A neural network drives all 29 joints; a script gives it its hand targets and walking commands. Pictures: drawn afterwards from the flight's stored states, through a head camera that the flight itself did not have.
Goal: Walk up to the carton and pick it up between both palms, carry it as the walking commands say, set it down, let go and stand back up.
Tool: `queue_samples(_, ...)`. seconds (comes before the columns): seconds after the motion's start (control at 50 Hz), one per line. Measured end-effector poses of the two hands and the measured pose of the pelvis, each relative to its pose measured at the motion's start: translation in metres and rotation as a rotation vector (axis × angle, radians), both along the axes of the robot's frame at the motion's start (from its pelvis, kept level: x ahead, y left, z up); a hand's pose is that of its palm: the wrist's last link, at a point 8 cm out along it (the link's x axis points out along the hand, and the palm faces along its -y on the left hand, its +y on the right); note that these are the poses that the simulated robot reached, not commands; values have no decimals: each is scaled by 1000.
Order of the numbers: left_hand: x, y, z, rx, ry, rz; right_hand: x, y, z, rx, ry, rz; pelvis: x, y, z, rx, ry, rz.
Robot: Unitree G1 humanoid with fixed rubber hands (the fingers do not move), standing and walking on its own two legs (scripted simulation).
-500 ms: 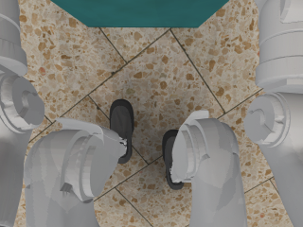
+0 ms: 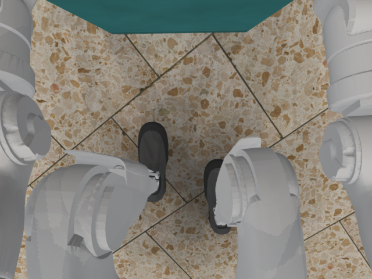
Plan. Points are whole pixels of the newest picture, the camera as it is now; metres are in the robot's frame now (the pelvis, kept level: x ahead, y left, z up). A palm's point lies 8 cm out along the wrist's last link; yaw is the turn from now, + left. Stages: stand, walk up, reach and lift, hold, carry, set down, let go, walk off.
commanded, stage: set down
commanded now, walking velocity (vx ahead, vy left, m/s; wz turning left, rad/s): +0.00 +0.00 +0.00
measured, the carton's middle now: out of the picture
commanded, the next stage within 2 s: let go in 1.56 s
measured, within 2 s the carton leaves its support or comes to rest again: neither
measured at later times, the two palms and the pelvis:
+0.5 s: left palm out of the picture +0.58 +0.29 -0.10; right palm out of the picture +0.59 -0.18 -0.10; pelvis +0.00 +0.01 +0.03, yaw -1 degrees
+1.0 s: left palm out of the picture +0.57 +0.30 +0.07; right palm out of the picture +0.60 -0.20 +0.08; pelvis -0.02 +0.00 +0.16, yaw +0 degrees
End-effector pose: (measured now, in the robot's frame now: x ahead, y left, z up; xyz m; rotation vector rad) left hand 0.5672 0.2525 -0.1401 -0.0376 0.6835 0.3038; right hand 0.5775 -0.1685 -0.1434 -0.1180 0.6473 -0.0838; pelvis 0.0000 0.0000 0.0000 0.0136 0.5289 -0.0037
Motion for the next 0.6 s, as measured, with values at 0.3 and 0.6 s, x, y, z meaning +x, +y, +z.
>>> queue_samples(0.3, 1, 13, 7, -26, 4, -27, 14, -15, 25, 5, 12, -20, -6, 6, 7, -9, 13, -6)
queue_samples(0.6, 2, 43, 76, 31, -54, -48, 13, -20, 84, -29, -48, 8, -2, 8, 59, -24, 55, 5)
